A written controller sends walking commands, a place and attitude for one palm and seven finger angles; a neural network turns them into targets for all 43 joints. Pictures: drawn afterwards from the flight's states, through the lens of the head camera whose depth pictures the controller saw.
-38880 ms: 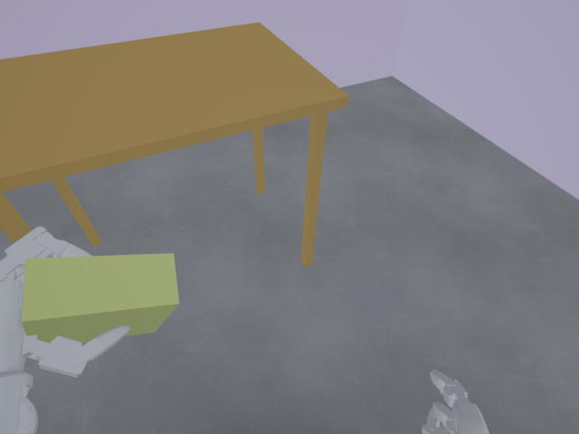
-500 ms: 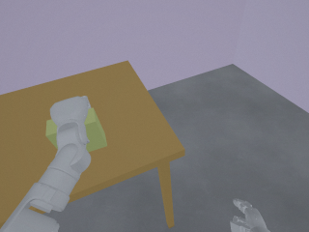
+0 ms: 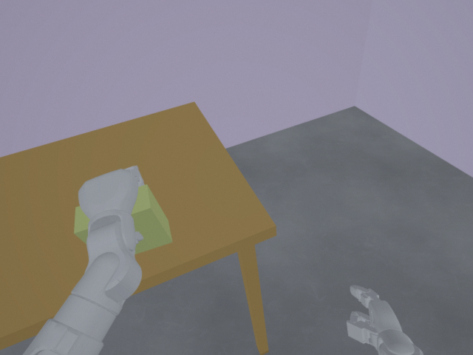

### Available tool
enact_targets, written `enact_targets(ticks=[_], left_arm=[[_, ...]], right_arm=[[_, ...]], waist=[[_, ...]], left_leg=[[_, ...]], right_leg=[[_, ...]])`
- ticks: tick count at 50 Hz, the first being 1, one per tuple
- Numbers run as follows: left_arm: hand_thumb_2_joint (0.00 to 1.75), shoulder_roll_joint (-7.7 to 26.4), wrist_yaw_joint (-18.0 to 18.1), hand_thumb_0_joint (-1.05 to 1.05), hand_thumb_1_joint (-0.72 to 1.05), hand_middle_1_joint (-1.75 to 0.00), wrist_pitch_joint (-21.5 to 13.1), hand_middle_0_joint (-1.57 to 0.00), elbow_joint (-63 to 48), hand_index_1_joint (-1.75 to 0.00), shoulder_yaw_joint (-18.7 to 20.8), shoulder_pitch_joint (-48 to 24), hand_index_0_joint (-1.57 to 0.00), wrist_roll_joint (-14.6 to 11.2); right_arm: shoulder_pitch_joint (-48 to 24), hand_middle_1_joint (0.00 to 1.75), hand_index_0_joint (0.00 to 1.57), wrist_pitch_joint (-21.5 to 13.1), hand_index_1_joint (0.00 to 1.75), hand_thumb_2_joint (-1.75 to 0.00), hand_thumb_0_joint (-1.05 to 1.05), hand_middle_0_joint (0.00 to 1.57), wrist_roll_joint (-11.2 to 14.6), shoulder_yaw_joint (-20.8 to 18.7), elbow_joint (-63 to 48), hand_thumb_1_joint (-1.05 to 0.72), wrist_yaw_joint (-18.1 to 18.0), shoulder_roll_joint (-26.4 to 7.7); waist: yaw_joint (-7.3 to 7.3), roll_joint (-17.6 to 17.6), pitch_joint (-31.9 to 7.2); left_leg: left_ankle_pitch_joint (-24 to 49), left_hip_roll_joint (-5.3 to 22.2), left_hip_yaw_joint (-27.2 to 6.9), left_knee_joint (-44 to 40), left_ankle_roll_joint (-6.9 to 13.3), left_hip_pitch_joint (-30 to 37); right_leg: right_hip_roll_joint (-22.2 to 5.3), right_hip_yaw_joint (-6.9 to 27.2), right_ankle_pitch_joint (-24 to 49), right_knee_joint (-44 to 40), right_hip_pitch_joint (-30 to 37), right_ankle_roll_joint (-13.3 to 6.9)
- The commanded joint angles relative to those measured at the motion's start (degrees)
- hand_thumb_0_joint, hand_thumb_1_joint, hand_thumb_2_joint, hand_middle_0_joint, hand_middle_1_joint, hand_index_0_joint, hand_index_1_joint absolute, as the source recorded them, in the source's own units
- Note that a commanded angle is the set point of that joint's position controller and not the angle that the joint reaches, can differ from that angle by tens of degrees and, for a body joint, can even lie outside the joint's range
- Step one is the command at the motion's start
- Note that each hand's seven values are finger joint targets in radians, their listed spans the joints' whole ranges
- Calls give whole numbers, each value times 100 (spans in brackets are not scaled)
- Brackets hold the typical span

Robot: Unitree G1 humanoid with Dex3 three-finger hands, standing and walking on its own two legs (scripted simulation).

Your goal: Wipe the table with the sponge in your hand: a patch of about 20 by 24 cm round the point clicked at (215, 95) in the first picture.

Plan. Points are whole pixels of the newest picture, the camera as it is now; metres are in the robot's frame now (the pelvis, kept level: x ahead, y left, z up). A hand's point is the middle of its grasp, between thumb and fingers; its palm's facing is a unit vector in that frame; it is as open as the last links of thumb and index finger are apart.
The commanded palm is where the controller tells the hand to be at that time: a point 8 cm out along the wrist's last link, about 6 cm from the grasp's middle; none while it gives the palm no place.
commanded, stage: wipe back along the third lane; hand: left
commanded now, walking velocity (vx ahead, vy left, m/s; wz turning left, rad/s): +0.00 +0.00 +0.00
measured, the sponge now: (132, 231) +0.31 +0.24 +0.07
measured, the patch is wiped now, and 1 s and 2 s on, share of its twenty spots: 0.95 0.95 0.95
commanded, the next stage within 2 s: slide back across to the middle lane in 0.12 s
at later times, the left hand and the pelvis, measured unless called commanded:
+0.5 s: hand (121, 221) +0.28 +0.23 +0.13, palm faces +0.15 -0.09 -0.99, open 9.8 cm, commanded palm +0.24 +0.24 +0.17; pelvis +0.00 +0.00 +0.00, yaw -2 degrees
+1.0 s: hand (83, 238) +0.25 +0.28 +0.13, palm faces +0.04 -0.05 -1.00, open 9.8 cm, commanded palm +0.22 +0.29 +0.18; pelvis -0.01 -0.01 +0.00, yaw +0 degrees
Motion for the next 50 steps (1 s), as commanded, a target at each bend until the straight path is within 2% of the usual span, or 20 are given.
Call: enact_targets(ticks=[1, 4, 6, 9, 14, 16, 17, 20, 21, 22, 25, 26, 30, 31, 34, 36, 39, 41, 44, 50], left_arm=[[130, 450, -233, 0, 10, -160, 130, -120, -501, -160, 296, -561, -120, -251], [130, 68, -248, 0, 10, -160, 199, -120, -449, -160, -73, -665, -120, -233], [130, 207, -241, 0, 10, -160, 210, -120, -565, -160, 37, -570, -120, -192], [130, -51, -256, 0, 10, -160, 191, -120, -541, -160, -211, -524, -120, -180], [130, 353, -187, 0, 10, -160, 154, -120, -688, -160, 202, -493, -120, -213], [130, 804, -153, 0, 10, -160, 122, -120, -854, -160, 619, -362, -120, -173], [130, 676, -144, 0, 10, -160, 104, -120, -968, -160, 533, -342, -120, -224], [130, 876, -147, 0, 10, -160, 97, -120, -1057, -160, 724, -235, -120, -253], [130, 1199, -124, 0, 10, -160, 91, -120, -1126, -160, 1018, -182, -120, -212], [130, 1029, -119, 0, 10, -160, 79, -120, -1272, -160, 875, -204, -120, -231], [130, 1185, -115, 0, 10, -160, 36, -120, -1498, -160, 1076, -14, -120, -269], [130, 1415, -106, 0, 10, -160, 30, -120, -1573, -160, 1301, 92, -120, -257], [130, 1370, -140, 0, 10, -160, -11, -120, -1768, -160, 1265, 92, -120, -278], [130, 1644, -136, 0, 10, -160, -4, -120, -1783, -160, 1471, 7, -120, -245], [130, 1525, -185, 0, 10, -160, -30, -120, -1594, -160, 1316, -121, -120, -237], [130, 2029, -212, 0, 10, -160, -80, -120, -1603, -160, 1724, -50, -120, -222], [130, 1857, -320, 0, 10, -160, -173, -120, -1335, -160, 1511, -54, -120, -232], [130, 2110, -396, 0, 10, -160, -234, -120, -1418, -160, 1706, -19, -120, -211], [130, 1972, -496, 0, 10, -160, -418, -120, -1330, -160, 1598, 29, -120, -259], [130, 2224, -474, 0, 10, -160, -896, -120, -1252, -160, 1937, 139, -120, -286]], right_arm=[[-1403, 30, 20, -288, 30, -90, 0, 20, -41, -188, -951, -90, -13, -452], [-1451, 30, 20, -294, 30, -90, 0, 20, -10, -153, -946, -90, -15, -391], [-1464, 30, 20, -288, 30, -90, 0, 20, -32, -164, -960, -90, 8, -415], [-1463, 30, 20, -315, 30, -90, 0, 20, -16, -155, -952, -90, 32, -375], [-1527, 30, 20, -329, 30, -90, 0, 20, -44, -156, -950, -90, 13, -360], [-1517, 30, 20, -315, 30, -90, 0, 20, -91, -170, -921, -90, 7, -404], [-1566, 30, 20, -332, 30, -90, 0, 20, -76, -159, -973, -90, 0, -354], [-1599, 30, 20, -319, 30, -90, 0, 20, -77, -136, -938, -90, -19, -361], [-1589, 30, 20, -299, 30, -90, 0, 20, -113, -150, -916, -90, -27, -407], [-1637, 30, 20, -303, 30, -90, 0, 20, -104, -148, -963, -90, -36, -372], [-1635, 30, 20, -289, 30, -90, 0, 20, -116, -149, -968, -90, -49, -374], [-1626, 30, 20, -266, 30, -90, 0, 20, -143, -161, -971, -90, -64, -414], [-1634, 30, 20, -261, 30, -90, 0, 20, -138, -179, -991, -90, -116, -409], [-1598, 30, 20, -233, 30, -90, 0, 20, -163, -179, -963, -90, -132, -455], [-1595, 30, 20, -260, 30, -90, 0, 20, -152, -184, -946, -90, -202, -438], [-1577, 30, 20, -248, 30, -90, 0, 20, -179, -186, -915, -90, -235, -502], [-1567, 30, 20, -293, 30, -90, 0, 20, -163, -170, -910, -90, -286, -477], [-1559, 30, 20, -296, 30, -90, 0, 20, -176, -177, -914, -90, -301, -510], [-1483, 30, 20, -354, 30, -90, 0, 20, -174, -198, -909, -90, -344, -507], [-1288, 30, 20, -429, 30, -90, 0, 20, -228, -255, -862, -90, -407, -553]], waist=[[63, -1133, -491], [4, -1133, -285], [65, -1029, -362], [24, -1121, -426], [127, -1186, -577], [221, -1065, -716], [211, -1127, -750], [216, -1070, -553], [272, -980, -530], [238, -911, -523], [269, -846, -554], [310, -754, -545], [246, -807, -480], [254, -727, -484], [195, -812, -387], [257, -765, -490], [191, -879, -416], [231, -748, -525], [159, -761, -435], [157, -876, -501]], left_leg=[[1465, -220, 11, -178, 221, 78], [1308, -202, 9, -246, 223, 56], [1252, -212, -2, -276, 213, 94], [1348, -219, 10, -224, 231, 123], [1344, -233, 23, -223, 235, 104], [1424, -233, 5, -240, 219, 157], [1477, -233, 48, -215, 226, 138], [1508, -227, 26, -260, 213, 143], [1493, -231, 8, -280, 204, 172], [1540, -226, 41, -275, 208, 175], [1729, -226, 8, -279, 211, 251], [1691, -236, -11, -299, 207, 278], [1773, -227, 3, -278, 235, 354], [1662, -232, -20, -319, 222, 354], [1605, -236, -3, -306, 251, 344], [1585, -253, -33, -306, 235, 357], [1529, -260, -11, -281, 245, 293], [1519, -281, -41, -279, 247, 354], [1561, -264, -34, -263, 267, 343], [1635, -263, -39, -214, 267, 351]], right_leg=[[15, 401, 2371, -458, 354, 127], [14, 290, 2011, -506, 180, 139], [31, 345, 1867, -532, 216, 112], [23, 301, 2017, -484, 236, 125], [12, 396, 2075, -471, 439, 139], [31, 496, 2167, -455, 566, 109], [0, 451, 2304, -424, 647, 139], [25, 504, 2321, -474, 582, 135], [47, 599, 2217, -520, 583, 104], [22, 532, 2294, -500, 591, 117], [49, 544, 2502, -492, 656, 96], [59, 630, 2395, -532, 656, 73], [42, 587, 2476, -574, 602, 94], [49, 669, 2259, -626, 596, 71], [20, 627, 2175, -691, 528, 105], [13, 743, 2159, -691, 627, 87], [-21, 681, 2157, -719, 593, 141], [-13, 764, 2092, -741, 628, 122], [-28, 603, 2210, -724, 548, 150], [-54, 599, 2503, -709, 604, 156]])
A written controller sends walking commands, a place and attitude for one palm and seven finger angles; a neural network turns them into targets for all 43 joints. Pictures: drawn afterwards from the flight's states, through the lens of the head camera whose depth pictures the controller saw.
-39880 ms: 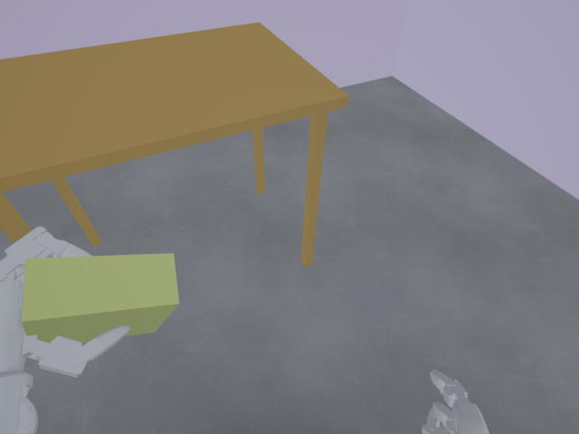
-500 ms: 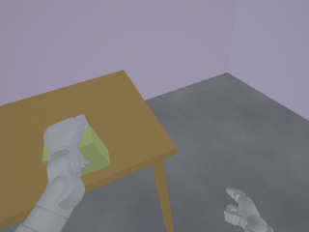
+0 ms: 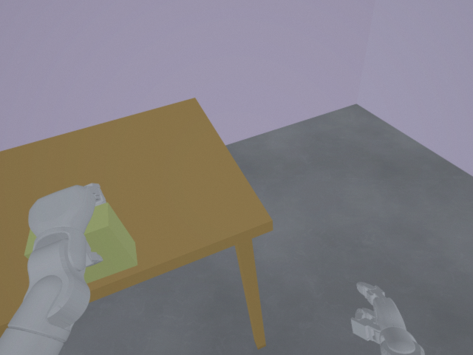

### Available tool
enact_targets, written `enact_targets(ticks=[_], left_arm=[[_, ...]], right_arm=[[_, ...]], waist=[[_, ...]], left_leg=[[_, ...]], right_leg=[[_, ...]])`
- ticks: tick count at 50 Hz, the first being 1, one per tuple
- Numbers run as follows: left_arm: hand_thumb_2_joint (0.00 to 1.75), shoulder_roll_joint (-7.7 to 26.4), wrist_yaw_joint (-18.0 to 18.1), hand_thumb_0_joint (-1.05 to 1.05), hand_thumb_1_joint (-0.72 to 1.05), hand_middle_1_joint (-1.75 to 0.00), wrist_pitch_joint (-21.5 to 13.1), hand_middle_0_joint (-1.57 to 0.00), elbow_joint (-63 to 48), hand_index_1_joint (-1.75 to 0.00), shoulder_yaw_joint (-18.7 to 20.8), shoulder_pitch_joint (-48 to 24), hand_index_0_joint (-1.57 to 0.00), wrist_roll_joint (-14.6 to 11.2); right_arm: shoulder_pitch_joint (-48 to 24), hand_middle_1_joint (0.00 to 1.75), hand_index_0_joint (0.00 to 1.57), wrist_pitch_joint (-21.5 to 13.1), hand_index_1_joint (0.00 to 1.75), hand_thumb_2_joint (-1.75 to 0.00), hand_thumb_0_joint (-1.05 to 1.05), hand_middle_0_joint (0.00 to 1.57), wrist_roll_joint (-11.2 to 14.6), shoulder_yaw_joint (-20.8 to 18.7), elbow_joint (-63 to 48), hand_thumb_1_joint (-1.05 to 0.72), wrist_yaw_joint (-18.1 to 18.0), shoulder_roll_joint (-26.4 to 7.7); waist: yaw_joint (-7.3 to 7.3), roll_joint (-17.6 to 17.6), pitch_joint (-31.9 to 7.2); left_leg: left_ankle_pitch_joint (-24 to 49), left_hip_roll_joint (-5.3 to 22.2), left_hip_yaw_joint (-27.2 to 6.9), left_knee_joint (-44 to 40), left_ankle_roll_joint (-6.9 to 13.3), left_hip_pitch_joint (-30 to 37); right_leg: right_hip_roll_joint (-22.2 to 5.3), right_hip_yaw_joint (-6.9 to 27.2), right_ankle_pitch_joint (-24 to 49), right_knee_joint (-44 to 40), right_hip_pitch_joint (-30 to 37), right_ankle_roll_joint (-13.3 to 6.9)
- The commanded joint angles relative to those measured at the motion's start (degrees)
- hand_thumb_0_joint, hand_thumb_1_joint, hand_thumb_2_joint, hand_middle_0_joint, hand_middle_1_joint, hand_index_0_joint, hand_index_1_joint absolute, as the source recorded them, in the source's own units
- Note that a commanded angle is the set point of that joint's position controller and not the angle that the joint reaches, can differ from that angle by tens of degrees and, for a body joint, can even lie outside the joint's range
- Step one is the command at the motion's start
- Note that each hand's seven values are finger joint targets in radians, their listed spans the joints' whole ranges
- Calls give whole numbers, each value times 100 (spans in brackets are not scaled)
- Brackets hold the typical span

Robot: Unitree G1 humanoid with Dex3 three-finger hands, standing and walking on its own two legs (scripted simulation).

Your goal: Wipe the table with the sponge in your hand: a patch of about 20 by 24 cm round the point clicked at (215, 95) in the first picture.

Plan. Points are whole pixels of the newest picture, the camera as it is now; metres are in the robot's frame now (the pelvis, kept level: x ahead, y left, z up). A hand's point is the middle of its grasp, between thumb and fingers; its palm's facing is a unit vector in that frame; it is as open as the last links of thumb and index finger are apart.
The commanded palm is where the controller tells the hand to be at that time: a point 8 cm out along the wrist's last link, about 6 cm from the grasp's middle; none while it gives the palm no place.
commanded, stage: wipe forward along the middle lane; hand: left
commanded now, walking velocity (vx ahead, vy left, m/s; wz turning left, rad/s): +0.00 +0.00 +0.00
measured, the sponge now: (93, 254) +0.25 +0.30 +0.07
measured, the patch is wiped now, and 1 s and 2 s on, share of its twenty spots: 0.95 0.95 0.95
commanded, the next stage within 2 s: slide back across to the first lane in 1.58 s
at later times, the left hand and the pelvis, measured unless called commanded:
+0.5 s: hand (82, 212) +0.30 +0.32 +0.12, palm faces -0.02 +0.00 -1.00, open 9.8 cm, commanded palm +0.28 +0.32 +0.16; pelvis -0.01 +0.00 +0.00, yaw +2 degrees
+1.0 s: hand (85, 191) +0.35 +0.34 +0.13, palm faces -0.07 +0.01 -1.00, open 9.8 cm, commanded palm +0.33 +0.35 +0.15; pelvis -0.01 +0.01 +0.00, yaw +2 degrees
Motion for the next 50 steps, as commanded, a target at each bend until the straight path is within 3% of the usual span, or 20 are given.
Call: enact_targets(ticks=[1, 3, 6, 8, 9, 11, 12, 24, 26, 32, 33, 35, 36, 37, 38, 41, 44, 46, 47, 50], left_arm=[[130, 1419, 145, 0, 10, -160, -233, -120, -501, -160, 978, -1134, -120, 167], [130, 1251, 212, 0, 10, -160, -291, -120, -72, -160, 806, -1325, -120, 186], [130, 1518, 258, 0, 10, -160, -359, -120, 418, -160, 925, -1779, -120, 301], [130, 1367, 251, 0, 10, -160, -412, -120, 830, -160, 707, -2072, -120, 342], [130, 1270, 222, 0, 10, -160, -450, -120, 921, -160, 634, -2072, -120, 314], [130, 1548, 187, 0, 10, -160, -523, -120, 1137, -160, 826, -2175, -120, 343], [130, 1379, 167, 0, 10, -160, -594, -120, 1167, -160, 670, -2238, -120, 350], [130, 1060, 214, 0, 10, -160, -1164, -120, 2098, -160, 351, -3086, -120, 450], [130, 1337, 260, 0, 10, -160, -1213, -120, 2319, -160, 564, -3239, -120, 453], [130, 992, 327, 0, 10, -160, -1329, -120, 2939, -160, 143, -3748, -120, 558], [130, 1203, 351, 0, 10, -160, -1347, -120, 3114, -160, 334, -3733, -120, 602], [130, 1100, 351, 0, 10, -160, -1389, -120, 3274, -160, 207, -3864, -120, 631], [130, 1371, 364, 0, 10, -160, -1411, -120, 3395, -160, 430, -3928, -120, 654], [130, 1211, 353, 0, 10, -160, -1443, -120, 3498, -160, 231, -4087, -120, 671], [130, 1355, 361, 0, 10, -160, -1482, -120, 3667, -160, 351, -4151, -120, 691], [130, 1623, 372, 0, 10, -160, -1610, -120, 3812, -160, 545, -4323, -120, 754], [130, 1353, 383, 0, 10, -160, -1738, -120, 3985, -160, 306, -4415, -120, 761], [130, 1581, 400, 0, 10, -160, -1782, -120, 4085, -160, 522, -4387, -120, 782], [130, 1463, 408, 0, 10, -160, -1809, -120, 4184, -160, 383, -4519, -120, 789], [130, 1677, 436, 0, 10, -160, -1903, -120, 4388, -160, 534, -4641, -120, 801]], right_arm=[[-1206, 30, 20, -329, 30, -90, 0, 20, -83, -244, -910, -90, -98, -529], [-1143, 30, 20, -356, 30, -90, 0, 20, -57, -247, -845, -90, -129, -515], [-1072, 30, 20, -366, 30, -90, 0, 20, -68, -266, -731, -90, -177, -585], [-999, 30, 20, -403, 30, -90, 0, 20, -49, -268, -660, -90, -209, -587], [-976, 30, 20, -414, 30, -90, 0, 20, -47, -277, -666, -90, -218, -590], [-922, 30, 20, -414, 30, -90, 0, 20, -52, -293, -631, -90, -227, -636], [-907, 30, 20, -432, 30, -90, 0, 20, -47, -295, -644, -90, -235, -612], [-479, 30, 20, -502, 30, -90, 0, 20, -15, -380, -540, -90, -254, -656], [-410, 30, 20, -494, 30, -90, 0, 20, -27, -380, -489, -90, -266, -688], [-236, 30, 20, -486, 30, -90, 0, 20, 10, -383, -417, -90, -262, -672], [-161, 30, 20, -480, 30, -90, 0, 20, 0, -407, -372, -90, -261, -695], [-122, 30, 20, -477, 30, -90, 0, 20, 7, -402, -375, -90, -260, -682], [-87, 30, 20, -450, 30, -90, 0, 20, -8, -402, -349, -90, -263, -717], [-37, 30, 20, -457, 30, -90, 0, 20, 2, -392, -347, -90, -269, -699], [14, 30, 20, -452, 30, -90, 0, 20, 6, -407, -309, -90, -273, -706], [75, 30, 20, -404, 30, -90, 0, 20, -11, -419, -311, -90, -268, -734], [192, 30, 20, -404, 30, -90, 0, 20, 6, -433, -330, -90, -248, -700], [206, 30, 20, -365, 30, -90, 0, 20, -7, -440, -351, -90, -239, -731], [283, 30, 20, -364, 30, -90, 0, 20, 5, -439, -321, -90, -238, -713], [387, 30, 20, -361, 30, -90, 0, 20, 12, -473, -277, -90, -235, -743]], waist=[[87, -756, -795], [15, -862, -495], [-2, -851, -402], [-71, -920, -350], [-59, -993, -424], [-28, -921, -610], [-56, -955, -673], [-208, -1071, -629], [-179, -1072, -665], [-308, -986, -503], [-282, -1036, -553], [-294, -1051, -622], [-265, -1056, -674], [-336, -1134, -687], [-343, -1177, -661], [-300, -996, -829], [-368, -935, -819], [-286, -855, -927], [-387, -991, -859], [-407, -1092, -880]], left_leg=[[1433, -383, -10, -36, 317, 99], [1261, -364, 3, -89, 307, -9], [1004, -364, 0, -132, 287, -44], [932, -354, 23, -140, 296, -120], [953, -361, 27, -140, 303, -134], [904, -368, 25, -123, 287, -167], [942, -368, 54, -93, 296, -199], [693, -362, 40, -94, 312, -402], [608, -347, 12, -119, 297, -479], [393, -361, 41, -139, 296, -602], [375, -344, 28, -132, 287, -628], [429, -360, 34, -94, 297, -643], [409, -346, 1, -117, 278, -732], [364, -355, 27, -93, 294, -761], [347, -341, 32, -77, 294, -770], [416, -347, 13, -65, 278, -852], [459, -346, 38, -19, 295, -838], [529, -337, 0, -46, 282, -880], [539, -332, 28, -16, 303, -873], [575, -329, 44, 43, 323, -926]], right_leg=[[-164, 674, 2209, -545, 284, 232], [-168, 540, 1845, -624, 72, 253], [-164, 618, 1353, -784, -76, 233], [-187, 477, 1261, -778, -154, 258], [-203, 446, 1341, -765, -80, 276], [-216, 560, 1324, -757, 24, 265], [-248, 478, 1442, -702, 57, 290], [-204, 239, 1140, -698, -304, 283], [-210, 296, 1035, -711, -271, 264], [-202, 186, 748, -738, -523, 270], [-188, 173, 703, -736, -525, 263], [-199, 180, 827, -716, -497, 266], [-199, 229, 811, -719, -432, 242], [-210, 182, 777, -689, -460, 274], [-202, 188, 770, -701, -498, 276], [-211, 243, 893, -668, -388, 237], [-207, 170, 997, -628, -457, 250], [-193, 193, 1080, -605, -374, 204], [-195, 154, 1122, -583, -435, 232], [-198, 190, 1253, -577, -422, 255]])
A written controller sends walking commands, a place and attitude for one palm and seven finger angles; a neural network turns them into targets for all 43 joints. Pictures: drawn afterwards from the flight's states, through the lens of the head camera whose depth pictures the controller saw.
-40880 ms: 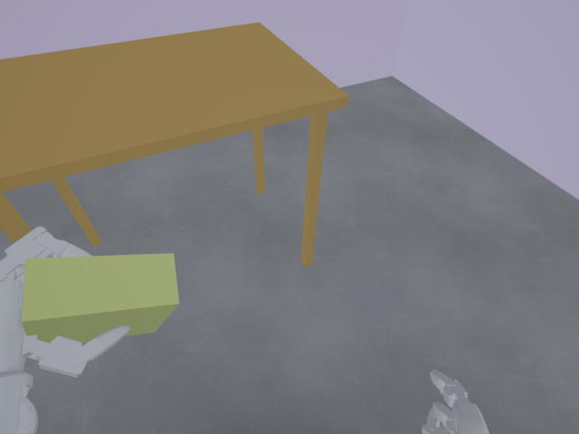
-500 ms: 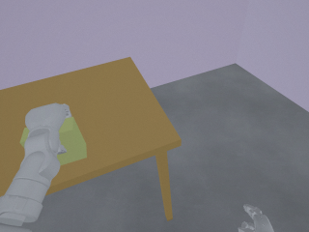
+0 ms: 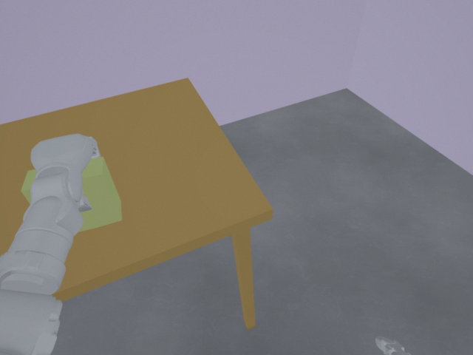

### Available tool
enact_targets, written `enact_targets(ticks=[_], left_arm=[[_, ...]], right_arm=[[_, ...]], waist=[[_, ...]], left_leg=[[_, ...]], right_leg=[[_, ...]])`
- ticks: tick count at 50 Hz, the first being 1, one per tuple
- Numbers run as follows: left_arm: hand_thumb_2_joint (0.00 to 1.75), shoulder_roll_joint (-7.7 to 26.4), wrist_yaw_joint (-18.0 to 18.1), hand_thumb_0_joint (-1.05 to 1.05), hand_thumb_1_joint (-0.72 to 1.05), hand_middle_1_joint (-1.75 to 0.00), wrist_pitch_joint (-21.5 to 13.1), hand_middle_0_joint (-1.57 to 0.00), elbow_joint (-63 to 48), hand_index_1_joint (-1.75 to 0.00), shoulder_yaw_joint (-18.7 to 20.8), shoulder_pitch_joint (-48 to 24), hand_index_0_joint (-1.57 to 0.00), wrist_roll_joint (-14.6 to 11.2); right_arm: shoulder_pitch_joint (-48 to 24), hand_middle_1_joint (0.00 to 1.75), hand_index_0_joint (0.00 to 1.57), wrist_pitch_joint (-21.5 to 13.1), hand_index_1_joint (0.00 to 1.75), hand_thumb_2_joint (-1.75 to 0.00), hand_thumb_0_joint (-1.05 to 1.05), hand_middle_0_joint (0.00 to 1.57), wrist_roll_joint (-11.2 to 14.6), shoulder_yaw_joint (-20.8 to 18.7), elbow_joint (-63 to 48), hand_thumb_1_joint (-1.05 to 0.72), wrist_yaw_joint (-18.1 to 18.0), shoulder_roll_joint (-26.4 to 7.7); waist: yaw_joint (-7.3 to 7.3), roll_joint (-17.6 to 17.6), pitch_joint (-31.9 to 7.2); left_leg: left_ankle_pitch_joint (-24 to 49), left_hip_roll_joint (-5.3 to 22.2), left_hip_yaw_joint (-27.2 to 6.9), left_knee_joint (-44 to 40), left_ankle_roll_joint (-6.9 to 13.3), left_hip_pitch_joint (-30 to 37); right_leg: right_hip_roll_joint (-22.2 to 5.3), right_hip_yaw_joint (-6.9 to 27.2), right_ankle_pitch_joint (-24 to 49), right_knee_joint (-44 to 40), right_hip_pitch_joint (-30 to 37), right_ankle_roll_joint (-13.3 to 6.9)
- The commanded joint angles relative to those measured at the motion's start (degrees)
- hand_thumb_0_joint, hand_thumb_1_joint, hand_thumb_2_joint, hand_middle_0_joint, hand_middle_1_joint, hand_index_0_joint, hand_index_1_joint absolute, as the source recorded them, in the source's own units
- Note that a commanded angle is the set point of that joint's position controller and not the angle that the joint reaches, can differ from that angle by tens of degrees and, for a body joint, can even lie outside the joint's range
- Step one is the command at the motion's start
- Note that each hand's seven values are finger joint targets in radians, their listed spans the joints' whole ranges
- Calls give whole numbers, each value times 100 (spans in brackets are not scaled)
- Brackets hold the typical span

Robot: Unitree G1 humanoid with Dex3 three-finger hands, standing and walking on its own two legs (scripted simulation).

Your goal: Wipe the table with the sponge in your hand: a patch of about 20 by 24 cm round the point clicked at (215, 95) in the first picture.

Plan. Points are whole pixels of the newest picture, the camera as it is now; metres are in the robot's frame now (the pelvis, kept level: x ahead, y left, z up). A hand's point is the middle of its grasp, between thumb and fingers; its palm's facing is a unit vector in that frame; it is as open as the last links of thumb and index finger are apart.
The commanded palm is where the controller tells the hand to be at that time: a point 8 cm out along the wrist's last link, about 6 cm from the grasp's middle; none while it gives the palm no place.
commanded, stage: wipe forward along the middle lane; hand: left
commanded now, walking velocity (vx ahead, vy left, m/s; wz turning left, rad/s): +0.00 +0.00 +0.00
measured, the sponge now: (82, 205) +0.36 +0.33 +0.07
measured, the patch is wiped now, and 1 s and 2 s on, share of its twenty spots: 0.95 0.95 0.95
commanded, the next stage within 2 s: slide back across to the first lane in 0.58 s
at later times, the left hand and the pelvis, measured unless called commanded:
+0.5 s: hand (74, 160) +0.42 +0.35 +0.13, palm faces -0.10 +0.03 -0.99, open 9.8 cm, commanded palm +0.41 +0.36 +0.16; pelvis +0.01 +0.01 +0.00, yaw +0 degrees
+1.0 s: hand (60, 153) +0.43 +0.38 +0.13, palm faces -0.06 +0.03 -1.00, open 9.8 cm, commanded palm +0.41 +0.39 +0.18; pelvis +0.02 +0.03 +0.00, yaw -2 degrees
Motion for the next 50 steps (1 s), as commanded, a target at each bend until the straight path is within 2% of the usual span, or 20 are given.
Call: enact_targets(ticks=[1, 4, 8, 10, 14, 16, 19, 24, 26, 27, 31, 34, 36, 37, 39, 41, 43, 45, 46, 50], left_arm=[[130, 1579, 200, 0, 10, -160, -45, -120, -32, -160, 459, -1540, -120, 292], [130, 1361, 247, 0, 10, -160, -133, -120, 131, -160, 288, -1423, -120, 304], [130, 1487, 322, 0, 10, -160, -201, -120, 257, -160, 392, -1479, -120, 374], [130, 1419, 361, 0, 10, -160, -198, -120, 277, -160, 286, -1754, -120, 383], [130, 1773, 404, 0, 10, -160, -205, -120, 552, -160, 417, -2232, -120, 412], [130, 1903, 377, 0, 10, -160, -240, -120, 573, -160, 517, -2296, -120, 399], [130, 1810, 357, 0, 10, -160, -257, -120, 841, -160, 349, -2353, -120, 446], [130, 2086, 316, 0, 10, -160, -368, -120, 1022, -160, 462, -2647, -120, 502], [130, 2231, 282, 0, 10, -160, -448, -120, 1047, -160, 578, -2697, -120, 508], [130, 2198, 296, 0, 10, -160, -467, -120, 1178, -160, 534, -2668, -120, 525], [130, 2267, 300, 0, 10, -160, -626, -120, 1066, -160, 640, -2663, -120, 562], [130, 1904, 379, 0, 10, -160, -640, -120, 1179, -160, 393, -2504, -120, 578], [130, 2249, 407, 0, 10, -160, -701, -120, 949, -160, 732, -2491, -120, 536], [130, 2369, 453, 0, 10, -160, -705, -120, 964, -160, 813, -2498, -120, 542], [130, 2483, 491, 0, 10, -160, -703, -120, 981, -160, 918, -2466, -120, 478], [130, 2688, 489, 0, 10, -160, -708, -120, 852, -160, 1045, -2614, -120, 451], [130, 2709, 542, 0, 10, -160, -676, -120, 894, -160, 998, -2695, -120, 532], [130, 2745, 561, 0, 10, -160, -648, -120, 813, -160, 1017, -2688, -120, 601], [130, 2901, 528, 0, 10, -160, -671, -120, 617, -160, 1134, -2771, -120, 586], [130, 2925, 450, 0, 10, -160, -603, -120, 679, -160, 1147, -2579, -120, 538]], right_arm=[[-542, 30, 20, -192, 30, -90, 0, 20, -41, -290, -695, -90, -57, -752], [-442, 30, 20, -195, 30, -90, 0, 20, -22, -308, -693, -90, -25, -744], [-334, 30, 20, -162, 30, -90, 0, 20, -17, -350, -658, -90, 1, -775], [-296, 30, 20, -164, 30, -90, 0, 20, -9, -356, -629, -90, 5, -769], [-194, 30, 20, -166, 30, -90, 0, 20, 6, -350, -536, -90, -10, -826], [-188, 30, 20, -155, 30, -90, 0, 20, 1, -353, -533, -90, -13, -828], [-96, 30, 20, -131, 30, -90, 0, 20, 20, -346, -530, -90, -14, -829], [82, 30, 20, -117, 30, -90, 0, 20, 7, -359, -524, -90, -14, -864], [106, 30, 20, -97, 30, -90, 0, 20, -2, -369, -541, -90, -25, -871], [184, 30, 20, -88, 30, -90, 0, 20, 6, -371, -523, -90, -24, -869], [289, 30, 20, -70, 30, -90, 0, 20, -15, -414, -554, -90, 11, -888], [402, 30, 20, -55, 30, -90, 0, 20, 0, -450, -551, -90, 53, -875], [347, 30, 20, -50, 30, -90, 0, 20, -14, -473, -579, -90, 58, -887], [402, 30, 20, -34, 30, -90, 0, 20, -15, -473, -566, -90, 54, -888], [383, 30, 20, -15, 30, -90, 0, 20, 3, -466, -575, -90, 63, -894], [279, 30, 20, 7, 30, -90, 0, 20, 13, -448, -597, -90, 42, -903], [292, 30, 20, 2, 30, -90, 0, 20, 11, -451, -563, -90, 42, -901], [259, 30, 20, -2, 30, -90, 0, 20, 1, -452, -569, -90, 51, -877], [192, 30, 20, 13, 30, -90, 0, 20, -5, -437, -609, -90, 48, -884], [132, 30, 20, 47, 30, -90, 0, 20, 8, -436, -621, -90, 50, -877]], waist=[[-37, -795, -751], [-72, -870, -712], [-75, -740, -814], [-160, -758, -768], [-256, -813, -768], [-199, -683, -946], [-290, -723, -931], [-343, -692, -1101], [-292, -603, -1219], [-373, -618, -1120], [-283, -480, -1426], [-378, -468, -1251], [-222, -383, -1489], [-242, -462, -1585], [-224, -602, -1458], [-172, -477, -1408], [-220, -348, -1319], [-171, -284, -1415], [-84, -21, -1567], [-124, -235, -1494]], left_leg=[[491, -274, 225, -248, 262, -44], [538, -281, 250, -213, 279, -40], [678, -270, 254, -181, 284, -14], [629, -268, 263, -175, 294, 10], [488, -258, 229, -193, 302, -99], [596, -265, 236, -201, 294, -101], [585, -256, 249, -169, 296, -122], [687, -238, 246, -100, 311, -143], [828, -233, 231, -108, 305, -162], [786, -234, 245, -79, 309, -169], [1162, -205, 231, -21, 298, -80], [1195, -193, 228, 52, 295, -8], [1361, -182, 209, 12, 300, 50], [1383, -183, 222, 33, 311, 73], [1290, -200, 224, -1, 318, -42], [1245, -203, 201, -104, 306, -69], [1210, -191, 211, -106, 319, 34], [1312, -192, 202, -138, 322, 134], [1459, -183, 188, -196, 296, 190], [1450, -186, 213, -194, 318, 256]], right_leg=[[-152, 423, 1115, -600, 406, 150], [-135, 352, 1198, -539, 339, 171], [-118, 336, 1339, -493, 301, 137], [-119, 335, 1287, -531, 201, 151], [-120, 332, 1111, -550, 122, 162], [-133, 381, 1281, -569, 274, 133], [-130, 330, 1295, -505, 188, 166], [-135, 351, 1493, -466, 222, 171], [-133, 368, 1643, -470, 303, 132], [-120, 338, 1585, -423, 202, 156], [-105, 324, 1969, -356, 270, 105], [-64, 248, 1868, -293, -19, 115], [-61, 292, 1969, -317, 210, 72], [-63, 282, 2006, -253, 283, 99], [-61, 269, 1981, -296, 355, 112], [-67, 282, 1855, -357, 411, 84], [-50, 253, 1707, -358, 275, 91], [-39, 244, 1715, -383, 359, 69], [-51, 264, 1801, -403, 491, 29], [-47, 240, 1861, -432, 602, 68]])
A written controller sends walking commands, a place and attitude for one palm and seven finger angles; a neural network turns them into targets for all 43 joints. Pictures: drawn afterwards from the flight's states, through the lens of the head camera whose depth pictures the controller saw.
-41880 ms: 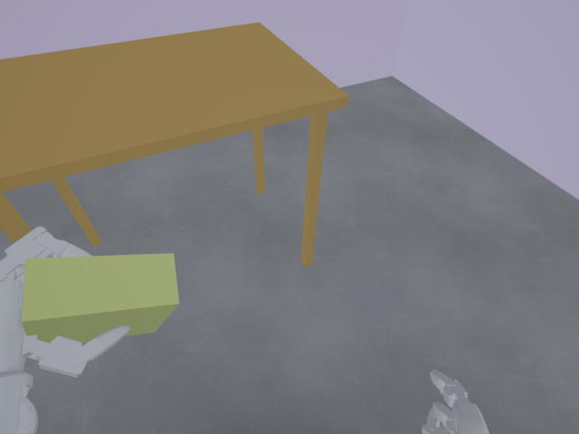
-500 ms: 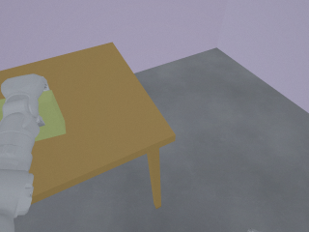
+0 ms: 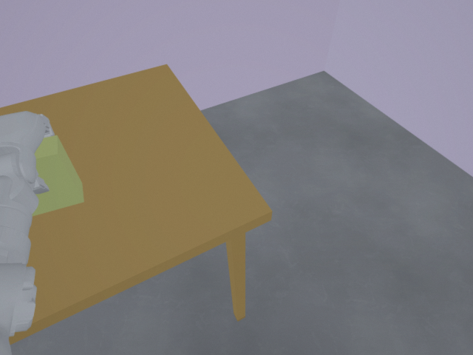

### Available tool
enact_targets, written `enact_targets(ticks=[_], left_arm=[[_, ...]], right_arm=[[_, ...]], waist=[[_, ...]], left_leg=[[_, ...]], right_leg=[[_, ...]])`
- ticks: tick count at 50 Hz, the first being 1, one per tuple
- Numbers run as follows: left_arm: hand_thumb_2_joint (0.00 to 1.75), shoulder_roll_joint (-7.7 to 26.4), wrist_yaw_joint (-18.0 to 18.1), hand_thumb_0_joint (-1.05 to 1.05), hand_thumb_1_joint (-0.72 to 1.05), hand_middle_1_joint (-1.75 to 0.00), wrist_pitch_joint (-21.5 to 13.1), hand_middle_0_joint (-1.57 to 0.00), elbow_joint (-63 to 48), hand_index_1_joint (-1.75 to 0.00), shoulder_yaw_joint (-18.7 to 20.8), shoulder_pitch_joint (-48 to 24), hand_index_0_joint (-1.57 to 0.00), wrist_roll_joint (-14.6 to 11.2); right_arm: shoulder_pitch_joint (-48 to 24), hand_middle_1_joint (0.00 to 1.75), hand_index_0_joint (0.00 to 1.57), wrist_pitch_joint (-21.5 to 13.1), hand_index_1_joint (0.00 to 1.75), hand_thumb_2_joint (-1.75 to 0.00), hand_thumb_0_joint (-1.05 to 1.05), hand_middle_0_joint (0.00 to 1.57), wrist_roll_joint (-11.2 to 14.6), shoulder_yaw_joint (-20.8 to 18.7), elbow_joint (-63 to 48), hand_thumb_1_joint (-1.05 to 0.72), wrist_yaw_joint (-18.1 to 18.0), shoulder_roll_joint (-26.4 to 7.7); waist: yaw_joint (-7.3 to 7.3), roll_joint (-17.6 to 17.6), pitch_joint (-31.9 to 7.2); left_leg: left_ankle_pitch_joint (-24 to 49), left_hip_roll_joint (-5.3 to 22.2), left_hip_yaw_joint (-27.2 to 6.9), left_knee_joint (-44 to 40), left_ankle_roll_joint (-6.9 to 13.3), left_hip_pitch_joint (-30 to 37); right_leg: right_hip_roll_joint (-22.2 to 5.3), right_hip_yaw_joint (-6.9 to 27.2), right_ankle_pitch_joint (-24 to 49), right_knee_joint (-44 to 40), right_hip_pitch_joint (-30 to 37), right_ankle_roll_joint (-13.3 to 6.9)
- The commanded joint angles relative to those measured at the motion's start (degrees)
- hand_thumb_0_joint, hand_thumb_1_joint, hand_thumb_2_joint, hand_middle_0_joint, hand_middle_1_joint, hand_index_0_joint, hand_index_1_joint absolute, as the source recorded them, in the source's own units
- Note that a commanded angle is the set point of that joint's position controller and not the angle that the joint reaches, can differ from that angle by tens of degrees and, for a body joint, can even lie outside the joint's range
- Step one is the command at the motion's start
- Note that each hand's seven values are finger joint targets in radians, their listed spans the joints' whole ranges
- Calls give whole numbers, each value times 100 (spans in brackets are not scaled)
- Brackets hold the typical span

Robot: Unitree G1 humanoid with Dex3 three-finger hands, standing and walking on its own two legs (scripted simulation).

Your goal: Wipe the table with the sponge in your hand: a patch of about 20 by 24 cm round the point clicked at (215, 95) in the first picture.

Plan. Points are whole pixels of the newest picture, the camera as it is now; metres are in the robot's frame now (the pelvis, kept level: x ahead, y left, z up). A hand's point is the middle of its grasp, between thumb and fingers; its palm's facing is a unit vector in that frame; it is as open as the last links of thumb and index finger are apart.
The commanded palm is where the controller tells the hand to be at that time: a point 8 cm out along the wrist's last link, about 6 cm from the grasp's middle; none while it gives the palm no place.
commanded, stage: slide back across to the first lane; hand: left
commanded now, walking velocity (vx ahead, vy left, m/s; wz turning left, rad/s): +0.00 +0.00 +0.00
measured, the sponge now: (38, 187) +0.38 +0.38 +0.07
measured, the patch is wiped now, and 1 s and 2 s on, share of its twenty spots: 0.95 0.95 0.95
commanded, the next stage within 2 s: wipe back along the first lane in 0.32 s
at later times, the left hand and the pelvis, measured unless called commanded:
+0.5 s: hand out of the picture +0.37 +0.42 +0.13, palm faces -0.11 +0.04 -0.99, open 9.8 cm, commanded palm +0.35 +0.41 +0.18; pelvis +0.01 +0.01 +0.00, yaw +2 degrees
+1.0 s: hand out of the picture +0.32 +0.39 +0.13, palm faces -0.02 +0.01 -1.00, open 9.8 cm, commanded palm +0.29 +0.38 +0.16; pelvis -0.01 +0.01 +0.00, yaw +2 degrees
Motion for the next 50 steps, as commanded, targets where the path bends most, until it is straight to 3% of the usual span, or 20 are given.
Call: enact_targets(ticks=[1, 3, 6, 14, 16, 17, 21, 24, 26, 27, 32, 35, 36, 41, 43, 45, 46, 47, 48, 50], left_arm=[[130, 2275, 14, 0, 10, -160, 145, -120, -943, -160, 490, -1858, -120, 101], [130, 2395, -49, 0, 10, -160, 133, -120, -839, -160, 601, -1624, -120, 57], [130, 2381, -179, 0, 10, -160, -4, -120, -1197, -160, 550, -1914, -120, 54], [130, 2439, -330, 0, 10, -160, -307, -120, -1344, -160, 695, -1500, -120, 50], [130, 2520, -365, 0, 10, -160, -406, -120, -1550, -160, 745, -1658, -120, 41], [130, 2406, -357, 0, 10, -160, -402, -120, -1404, -160, 634, -1662, -120, 76], [130, 2421, -377, 0, 10, -160, -457, -120, -1683, -160, 686, -1588, -120, 42], [130, 2000, -358, 0, 10, -160, -426, -120, -1779, -160, 441, -1315, -120, -38], [130, 2015, -349, 0, 10, -160, -419, -120, -2018, -160, 589, -1030, -120, -154], [130, 1873, -323, 0, 10, -160, -402, -120, -2129, -160, 477, -925, -120, -191], [130, 1577, -243, 0, 10, -160, -180, -120, -2673, -160, 525, -183, -120, -475], [130, 1398, -219, 0, 10, -160, 79, -120, -2820, -160, 417, 72, -120, -512], [130, 1533, -210, 0, 10, -160, 113, -120, -3006, -160, 580, 71, -120, -559], [130, 1470, -200, 0, 10, -160, 464, -120, -2973, -160, 498, 265, -120, -468], [130, 1478, -225, 0, 10, -160, 583, -120, -2701, -160, 427, 351, -120, -411], [130, 1266, -283, 0, 10, -160, 621, -120, -2778, -160, 152, 130, -120, -341], [130, 1423, -314, 0, 10, -160, 614, -120, -2845, -160, 281, 58, -120, -341], [130, 1232, -335, 0, 10, -160, 664, -120, -2621, -160, 61, 119, -120, -301], [130, 1329, -359, 0, 10, -160, 685, -120, -2463, -160, 136, 152, -120, -265], [130, 1149, -430, 0, 10, -160, 683, -120, -2451, -160, -63, 134, -120, -227]], right_arm=[[-378, 30, 20, -161, 30, -90, 0, 20, -47, -293, -668, -90, -89, -897], [-381, 30, 20, -145, 30, -90, 0, 20, -40, -293, -680, -90, -101, -910], [-436, 30, 20, -165, 30, -90, 0, 20, -49, -289, -738, -90, -130, -905], [-309, 30, 20, -122, 30, -90, 0, 20, -74, -354, -728, -90, -124, -939], [-335, 30, 20, -111, 30, -90, 0, 20, -87, -344, -767, -90, -129, -934], [-272, 30, 20, -107, 30, -90, 0, 20, -81, -357, -710, -90, -123, -931], [-300, 30, 20, -79, 30, -90, 0, 20, -101, -364, -779, -90, -97, -945], [-256, 30, 20, -66, 30, -90, 0, 20, -86, -412, -774, -90, -54, -920], [-329, 30, 20, -55, 30, -90, 0, 20, -93, -420, -853, -90, -35, -922], [-313, 30, 20, -58, 30, -90, 0, 20, -85, -421, -863, -90, -21, -903], [-508, 30, 20, -58, 30, -90, 0, 20, -79, -421, -946, -90, 53, -874], [-669, 30, 20, -44, 30, -90, 0, 20, -73, -383, -956, -90, 82, -869], [-786, 30, 20, -46, 30, -90, 0, 20, -82, -346, -1007, -90, 85, -869], [-1050, 30, 20, -41, 30, -90, 0, 20, -82, -244, -987, -90, 52, -844], [-1054, 30, 20, -55, 30, -90, 0, 20, -76, -219, -938, -90, 7, -840], [-1121, 30, 20, -84, 30, -90, 0, 20, -75, -191, -965, -90, -24, -800], [-1185, 30, 20, -86, 30, -90, 0, 20, -75, -170, -1003, -90, -37, -816], [-1156, 30, 20, -95, 30, -90, 0, 20, -74, -156, -962, -90, -61, -788], [-1110, 30, 20, -108, 30, -90, 0, 20, -84, -156, -937, -90, -72, -816], [-1133, 30, 20, -123, 30, -90, 0, 20, -80, -144, -977, -90, -86, -779]], waist=[[246, 151, -1494], [248, -52, -1451], [212, 212, -1397], [199, 105, -1450], [226, 347, -1548], [141, 262, -1458], [237, 481, -1632], [167, 303, -1650], [275, 336, -1838], [247, 314, -1906], [347, 138, -1802], [365, -14, -1462], [443, 70, -1425], [443, -97, -933], [401, -249, -740], [350, -174, -713], [385, 30, -719], [323, -47, -608], [332, -141, -554], [314, -79, -532]], left_leg=[[1755, -131, -1, -325, 111, 698], [1758, -147, 5, -303, 134, 708], [1953, -117, -42, -362, 133, 891], [2458, -104, -84, -209, 134, 1148], [2718, -95, -121, -212, 109, 1222], [2716, -81, -138, -175, 106, 1288], [3237, -46, -227, -134, 48, 1425], [3245, -20, -259, -52, 40, 1558], [3473, 9, -304, -73, 20, 1604], [3514, 2, -314, -21, 29, 1694], [3614, 45, -383, -84, -8, 1711], [3110, 13, -361, -210, -18, 1484], [3055, 10, -378, -289, -25, 1405], [2019, -62, -305, -523, 23, 1063], [1551, -89, -252, -585, 48, 948], [1350, -111, -245, -627, 62, 991], [1284, -93, -257, -674, 49, 964], [1151, -113, -224, -655, 64, 956], [1074, -109, -212, -664, 58, 905], [969, -118, -198, -670, 55, 904]], right_leg=[[-7, 52, 1937, -281, 988, -157], [-3, 27, 1972, -260, 1052, -124], [-1, 14, 1969, -334, 933, -160], [15, -52, 2208, -286, 793, -153], [9, -48, 2283, -296, 802, -188], [24, -79, 2157, -267, 625, -160], [28, -93, 2216, -273, 592, -194], [32, -138, 2117, -221, 414, -152], [22, -108, 2170, -239, 571, -171], [25, -112, 2177, -176, 544, -138], [13, -140, 2144, -180, 631, -108], [12, -167, 1934, -251, 643, -112], [0, -150, 1914, -287, 770, -152], [4, -149, 1460, -422, 837, -185], [4, -164, 1197, -461, 787, -163], [2, -151, 1028, -527, 735, -164], [-11, -125, 931, -561, 762, -199], [-8, -135, 841, -554, 690, -174], [-6, -148, 817, -579, 680, -176], [-6, -150, 728, -599, 639, -175]])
